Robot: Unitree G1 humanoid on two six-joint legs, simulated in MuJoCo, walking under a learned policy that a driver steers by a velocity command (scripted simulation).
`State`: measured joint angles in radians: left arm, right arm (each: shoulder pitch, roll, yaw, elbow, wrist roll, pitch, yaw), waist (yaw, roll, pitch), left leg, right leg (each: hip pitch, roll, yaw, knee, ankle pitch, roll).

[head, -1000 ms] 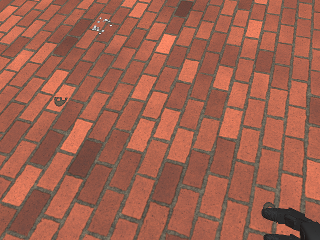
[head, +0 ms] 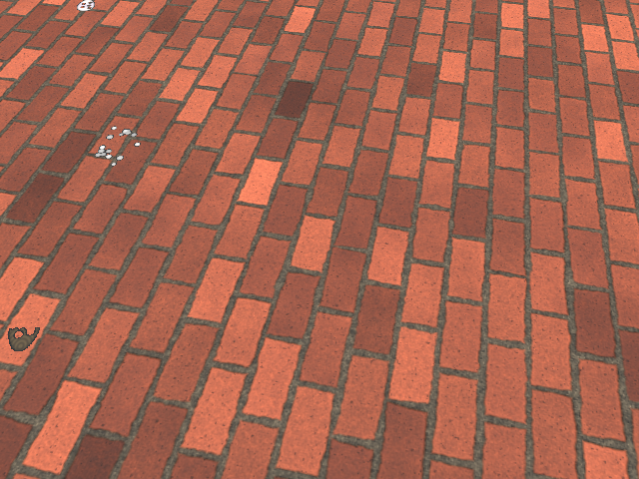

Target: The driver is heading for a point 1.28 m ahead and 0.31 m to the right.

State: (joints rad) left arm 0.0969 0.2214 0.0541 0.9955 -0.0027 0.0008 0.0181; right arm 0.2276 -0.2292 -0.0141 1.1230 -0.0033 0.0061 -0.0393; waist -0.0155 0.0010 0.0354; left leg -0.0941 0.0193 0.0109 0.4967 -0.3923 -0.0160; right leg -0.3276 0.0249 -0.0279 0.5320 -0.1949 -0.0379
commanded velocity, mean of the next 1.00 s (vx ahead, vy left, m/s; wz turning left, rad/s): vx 0.15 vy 0.00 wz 0.00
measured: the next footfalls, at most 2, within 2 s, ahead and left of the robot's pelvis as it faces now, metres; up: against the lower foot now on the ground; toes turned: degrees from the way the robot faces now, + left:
left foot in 1.06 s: +0.34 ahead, +0.09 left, +0.00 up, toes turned +2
right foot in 1.44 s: +0.28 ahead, -0.13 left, +0.00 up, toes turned -3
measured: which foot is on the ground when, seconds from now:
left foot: down 0.00-0.66, up 0.68-1.00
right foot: down 0.00-1.00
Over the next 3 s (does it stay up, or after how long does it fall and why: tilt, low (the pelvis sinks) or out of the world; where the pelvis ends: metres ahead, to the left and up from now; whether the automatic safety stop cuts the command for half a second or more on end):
stays up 1.05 -0.09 -0.01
